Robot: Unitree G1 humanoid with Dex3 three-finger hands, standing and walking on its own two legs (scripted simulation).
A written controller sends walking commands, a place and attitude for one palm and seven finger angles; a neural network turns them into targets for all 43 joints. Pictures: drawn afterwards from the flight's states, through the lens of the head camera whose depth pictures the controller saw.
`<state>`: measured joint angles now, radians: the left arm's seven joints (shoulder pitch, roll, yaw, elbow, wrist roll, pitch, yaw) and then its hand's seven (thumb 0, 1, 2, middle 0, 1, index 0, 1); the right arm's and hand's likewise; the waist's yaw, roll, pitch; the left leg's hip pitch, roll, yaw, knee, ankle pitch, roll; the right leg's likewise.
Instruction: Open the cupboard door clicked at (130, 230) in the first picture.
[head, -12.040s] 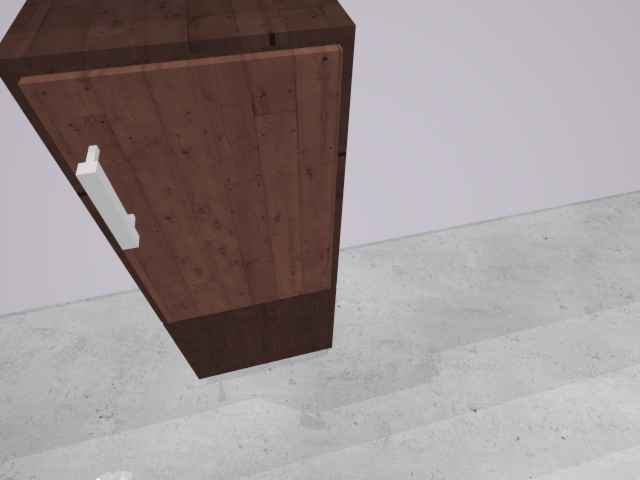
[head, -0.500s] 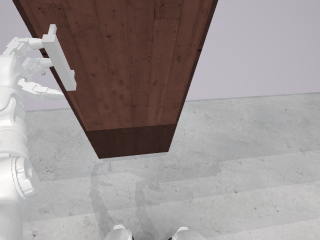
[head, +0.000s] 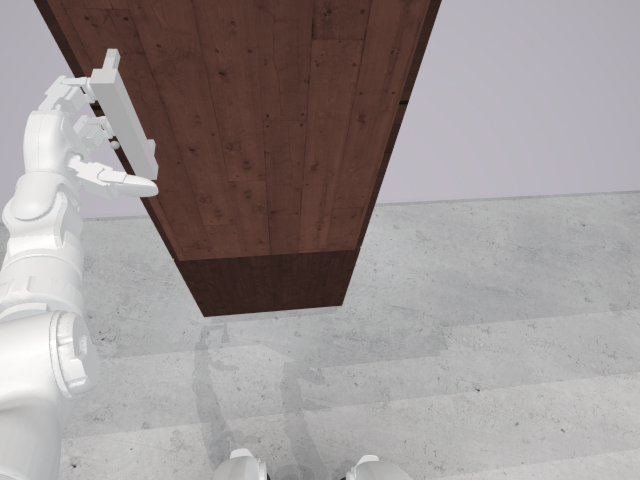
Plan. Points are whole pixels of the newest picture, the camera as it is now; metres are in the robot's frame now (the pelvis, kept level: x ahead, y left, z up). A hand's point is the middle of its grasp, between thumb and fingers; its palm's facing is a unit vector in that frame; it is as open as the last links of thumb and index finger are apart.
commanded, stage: slide the fingers in behind the handle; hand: left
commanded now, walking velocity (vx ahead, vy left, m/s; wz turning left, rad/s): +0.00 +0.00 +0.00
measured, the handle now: (131, 119) +0.54 +0.22 +0.11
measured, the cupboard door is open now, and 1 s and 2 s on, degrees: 0 0 5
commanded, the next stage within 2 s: close the thumb around the handle in 0.80 s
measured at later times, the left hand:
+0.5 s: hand (139, 146) +0.49 +0.20 +0.11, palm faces +0.08 -1.00 -0.01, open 13.9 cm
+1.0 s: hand (139, 145) +0.49 +0.20 +0.11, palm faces +0.06 -1.00 +0.00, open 13.7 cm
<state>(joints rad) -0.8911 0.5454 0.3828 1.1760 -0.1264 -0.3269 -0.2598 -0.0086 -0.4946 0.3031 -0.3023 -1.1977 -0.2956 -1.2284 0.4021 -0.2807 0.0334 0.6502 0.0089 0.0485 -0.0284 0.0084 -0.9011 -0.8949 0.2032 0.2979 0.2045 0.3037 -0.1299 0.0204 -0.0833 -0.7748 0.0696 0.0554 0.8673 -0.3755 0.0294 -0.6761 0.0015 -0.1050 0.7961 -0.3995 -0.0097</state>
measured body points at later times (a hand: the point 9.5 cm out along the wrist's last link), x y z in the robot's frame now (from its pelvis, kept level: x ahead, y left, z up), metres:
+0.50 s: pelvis +0.00 +0.00 +0.00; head +0.09 +0.01 +0.44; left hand +0.48 +0.25 +0.11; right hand +0.01 -0.27 -0.12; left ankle +0.02 +0.10 -0.70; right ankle -0.01 -0.12 -0.70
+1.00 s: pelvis +0.00 +0.00 +0.00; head +0.09 +0.01 +0.44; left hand +0.48 +0.25 +0.11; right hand +0.01 -0.27 -0.11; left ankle +0.02 +0.10 -0.70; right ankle -0.01 -0.12 -0.70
